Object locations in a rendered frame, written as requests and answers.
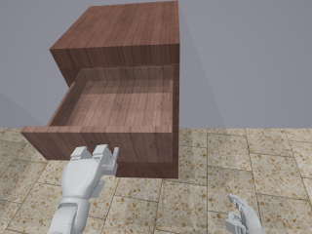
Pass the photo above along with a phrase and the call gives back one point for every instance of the robot left forearm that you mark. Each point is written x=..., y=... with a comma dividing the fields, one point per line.
x=71, y=216

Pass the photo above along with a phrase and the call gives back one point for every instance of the right robot hand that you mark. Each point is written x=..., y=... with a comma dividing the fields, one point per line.
x=239, y=224

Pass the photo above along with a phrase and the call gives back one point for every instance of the handle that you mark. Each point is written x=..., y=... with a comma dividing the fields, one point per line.
x=110, y=166

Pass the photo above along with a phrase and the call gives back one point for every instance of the cabinet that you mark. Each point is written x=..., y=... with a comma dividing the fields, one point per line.
x=126, y=35

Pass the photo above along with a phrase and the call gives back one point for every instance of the drawer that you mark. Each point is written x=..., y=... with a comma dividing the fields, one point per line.
x=131, y=108

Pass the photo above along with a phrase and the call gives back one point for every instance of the left robot hand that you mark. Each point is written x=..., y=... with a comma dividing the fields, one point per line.
x=81, y=176

